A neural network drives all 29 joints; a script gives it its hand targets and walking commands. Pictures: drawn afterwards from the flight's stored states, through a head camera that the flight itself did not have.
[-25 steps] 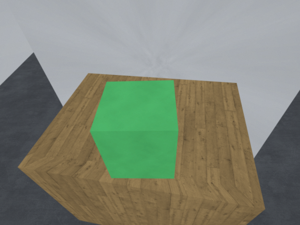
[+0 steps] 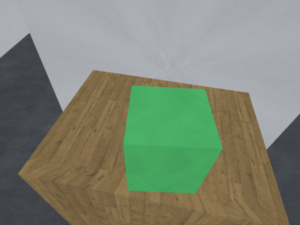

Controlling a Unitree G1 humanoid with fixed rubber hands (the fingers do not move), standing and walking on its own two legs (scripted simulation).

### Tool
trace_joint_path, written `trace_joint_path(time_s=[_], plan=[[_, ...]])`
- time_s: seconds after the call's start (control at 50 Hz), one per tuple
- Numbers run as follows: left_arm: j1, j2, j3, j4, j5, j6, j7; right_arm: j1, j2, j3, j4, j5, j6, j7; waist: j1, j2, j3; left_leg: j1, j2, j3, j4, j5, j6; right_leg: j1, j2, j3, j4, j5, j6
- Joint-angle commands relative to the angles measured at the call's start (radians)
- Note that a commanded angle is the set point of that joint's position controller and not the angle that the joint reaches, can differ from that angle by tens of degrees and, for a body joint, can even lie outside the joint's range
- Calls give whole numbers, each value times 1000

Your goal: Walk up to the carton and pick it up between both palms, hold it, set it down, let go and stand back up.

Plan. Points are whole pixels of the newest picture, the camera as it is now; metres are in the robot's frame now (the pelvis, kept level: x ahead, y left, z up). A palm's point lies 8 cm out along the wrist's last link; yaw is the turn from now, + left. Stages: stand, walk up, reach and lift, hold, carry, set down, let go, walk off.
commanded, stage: walk up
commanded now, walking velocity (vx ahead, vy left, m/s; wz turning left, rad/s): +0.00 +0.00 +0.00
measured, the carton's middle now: (165, 141) +0.37 -0.03 +0.03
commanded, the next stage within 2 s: none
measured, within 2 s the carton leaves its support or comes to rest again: neither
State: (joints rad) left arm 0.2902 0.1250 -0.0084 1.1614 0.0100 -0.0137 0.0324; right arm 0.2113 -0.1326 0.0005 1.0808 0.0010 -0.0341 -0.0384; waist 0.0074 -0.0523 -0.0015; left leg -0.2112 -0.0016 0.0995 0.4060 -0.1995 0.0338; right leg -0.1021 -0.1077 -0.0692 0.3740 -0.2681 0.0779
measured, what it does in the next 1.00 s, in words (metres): walks backwards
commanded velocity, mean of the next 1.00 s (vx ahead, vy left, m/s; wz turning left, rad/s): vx -0.01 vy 0.02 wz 0.00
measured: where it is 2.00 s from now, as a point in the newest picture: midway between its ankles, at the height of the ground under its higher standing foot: outside the picture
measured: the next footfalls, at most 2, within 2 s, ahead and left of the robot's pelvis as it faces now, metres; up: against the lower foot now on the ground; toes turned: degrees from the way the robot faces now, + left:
left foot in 1.26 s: -0.03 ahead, +0.12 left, +0.00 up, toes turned +5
right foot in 1.64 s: -0.02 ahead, -0.12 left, +0.00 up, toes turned -5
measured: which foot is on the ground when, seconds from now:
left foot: down 0.00-0.66, up 0.68-1.00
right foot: down 0.00-1.00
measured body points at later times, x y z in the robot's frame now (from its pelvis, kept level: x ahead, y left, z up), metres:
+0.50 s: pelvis -0.03 -0.01 -0.01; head +0.02 -0.01 +0.43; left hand -0.03 +0.21 -0.17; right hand -0.03 -0.24 -0.17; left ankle +0.01 +0.10 -0.74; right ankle -0.05 -0.16 -0.74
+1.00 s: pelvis -0.10 -0.07 +0.00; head -0.11 -0.09 +0.45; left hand -0.13 +0.13 -0.15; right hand -0.14 -0.29 -0.17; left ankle -0.18 +0.05 -0.71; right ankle -0.09 -0.15 -0.74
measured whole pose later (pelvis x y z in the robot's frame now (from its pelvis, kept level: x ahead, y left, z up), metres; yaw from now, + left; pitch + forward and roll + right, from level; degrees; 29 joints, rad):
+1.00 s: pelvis -0.10 -0.07 +0.00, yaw +0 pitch +0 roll +0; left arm 0.37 0.09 0.00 1.11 0.03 -0.01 0.03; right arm 0.33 -0.18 -0.01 1.17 -0.02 0.07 -0.01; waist 0.02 0.05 -0.03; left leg -0.23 0.03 0.04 0.76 -0.44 -0.03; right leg -0.18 0.04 -0.11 0.35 -0.18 -0.07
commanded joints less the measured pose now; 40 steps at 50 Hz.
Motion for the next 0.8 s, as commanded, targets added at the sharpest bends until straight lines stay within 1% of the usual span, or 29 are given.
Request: trace_joint_path(time_s=[0.0, 0.06, 0.08, 0.1, 0.18, 0.2, 0.22, 0.28, 0.3, 0.32, 0.34, 0.36, 0.4, 0.42, 0.48, 0.5, 0.52, 0.54, 0.56, 0.58, 0.6, 0.62, 0.64, 0.66, 0.68, 0.7, 0.72, 0.74, 0.78], plan=[[141, 45, 11, 34, -3, 5, 7, 122, -94, -15, 20, -4, -2, 8, -8, 98, 36, 89, 132, -137, -102, 254, 18, -58, -26, 14, -58, 128, -39], [106, 51, 12, 23, 3, 3, 9, 130, -97, -13, 28, -3, -3, 9, -13, 47, 66, 63, 132, -128, -96, 256, 12, -41, -33, 21, -65, 164, -45], [113, 49, 9, 26, -3, 3, 7, 112, -97, -13, 28, -3, -3, 10, -12, 33, 63, 68, 135, -134, -100, 222, 23, -59, -36, 18, -66, 142, -47], [106, 40, 6, 25, -2, 4, 6, 114, -103, -16, 24, -3, -2, 11, -11, 60, 114, 43, 129, -114, -105, 205, 12, -80, -36, 24, -69, 136, -45], [126, 69, 14, 31, -5, -3, 6, 141, -114, -16, 31, -8, -7, 12, -4, 19, 42, 58, 125, -123, -82, 211, 13, -20, -35, 18, -71, 150, -51], [108, 70, 15, 25, -5, -3, 4, 162, -101, -13, 40, -6, -7, 11, -14, 6, 21, 50, 124, -125, -89, 202, 18, 2, -34, 19, -71, 156, -51], [109, 56, 15, 24, -6, -3, 7, 157, -93, -12, 44, -9, -6, 11, -13, 37, 51, 47, 119, -124, -84, 220, 16, -12, -35, 24, -67, 153, -51], [82, 81, 16, 10, -3, -3, 7, 184, -102, -8, 63, -11, -5, 9, -12, 40, 48, 55, 127, -124, -90, 275, 7, -7, -43, 20, -58, 162, -57], [110, 54, 8, 8, 2, -4, 6, 178, -100, -9, 48, -9, -7, 10, -3, 43, 80, 67, 120, -125, -88, 223, 8, -38, -35, 21, -63, 147, -54], [80, 118, 35, -7, 3, -2, 15, 135, -148, -28, 14, -11, -7, 3, -12, 51, 131, 67, 159, -126, -9, 526, 4, -103, -45, 2, 28, 317, -43], [67, 183, 58, -16, -3, -5, 24, 104, -191, -51, -10, -13, -1, -7, 2, 39, 140, 43, 191, -104, 107, 836, 15, -134, -66, -16, 106, 495, -32], [98, 145, 42, -27, -4, -6, 23, 159, -197, -57, -4, -8, 1, -8, -16, 58, 42, 95, 188, -65, 132, 847, 17, -124, -61, -29, 129, 458, -34], [81, 136, 45, -54, -5, 3, 24, 203, -169, -63, -4, -1, 18, -12, -36, 65, -81, 141, 185, -63, 155, 722, 33, -110, -44, -47, 189, 406, -45], [67, 124, 48, -70, -8, 12, 24, 185, -180, -72, -15, -2, 30, -14, -41, 94, -98, 120, 188, -78, 146, 614, 48, -131, -29, -49, 213, 361, -46], [44, 98, 49, -116, 6, 38, 22, 139, -191, -86, -37, -11, 62, -21, -40, 172, -82, 27, 267, -161, 70, 454, 110, -174, 21, -58, 327, 65, -48], [34, 90, 50, -126, 7, 49, 21, 136, -200, -88, -48, -7, 70, -22, -54, 237, -72, -49, 310, -215, -8, 323, 140, -167, 53, -49, 433, -134, -53], [19, 79, 54, -133, 13, 60, 19, 96, -211, -94, -57, -22, 75, -23, -55, 254, -48, -100, 355, -293, -71, 175, 180, -199, 51, -18, 556, -286, -51], [17, 72, 52, -136, 29, 67, 11, 66, -218, -94, -62, -22, 79, -23, -53, 233, -28, -163, 365, -318, -120, -1, 193, -181, 46, 9, 558, -308, -64], [54, 81, 53, -132, 23, 68, 3, 22, -223, -86, -71, -24, 83, -20, -21, 268, -20, -274, 325, -293, -164, -216, 168, -112, 35, 40, 517, -259, -81], [172, 54, 51, -89, 15, 60, -10, -14, -199, -74, -59, -25, 86, -14, 45, 246, -39, -363, 264, -245, -191, -443, 131, 11, 50, 32, 434, -204, -98], [270, 29, 42, -57, 17, 50, -17, -91, -200, -72, -65, -23, 92, -13, 112, 237, -16, -399, 195, -178, -97, -496, 76, 79, 13, 40, 206, -77, -111], [306, 111, 63, -43, 17, 35, -18, -106, -140, -53, -78, -25, 97, -10, 140, -21, 58, -480, 74, -78, 162, -467, 19, 38, -85, 209, -17, -218, -121], [266, 204, 67, -72, 26, 22, -10, -77, -93, -42, -79, -20, 105, -9, 107, -240, 118, -468, -29, -20, 386, -391, -26, -130, -323, 533, -293, -439, -123], [143, 215, 53, -90, 19, 21, 4, -6, -60, -40, -69, -20, 116, -4, 25, -233, 205, -301, 10, -158, 429, -285, -19, -393, -335, 568, -396, -515, -134], [17, 165, 29, -114, 13, 10, 8, 61, -36, -34, -45, -8, 115, 12, -48, -210, 233, -169, 30, -179, 420, -194, -2, -455, -269, 485, -388, -457, -118], [-71, 138, 21, -141, 14, -1, 4, 107, -57, -29, -9, 2, 107, 23, -81, -169, 225, -120, 30, -150, 428, -119, 6, -409, -171, 337, -328, -288, -113], [-104, 119, 12, -162, 14, -11, 2, 128, -81, -37, 20, -3, 99, 34, -102, -109, 176, -138, 11, -128, 448, -78, 4, -312, -94, 227, -276, -122, -100], [-108, 128, 15, -162, 10, -23, 2, 157, -105, -38, 37, -10, 92, 35, -107, -128, 114, -176, 3, -86, 441, -56, -4, -173, -75, 163, -243, 25, -81], [-16, 103, 3, -131, 8, -31, 1, 127, -126, -30, 43, -7, 85, 33, -81, -76, 87, -175, 20, -103, 392, -77, -18, -90, -65, 124, -197, 129, -76]])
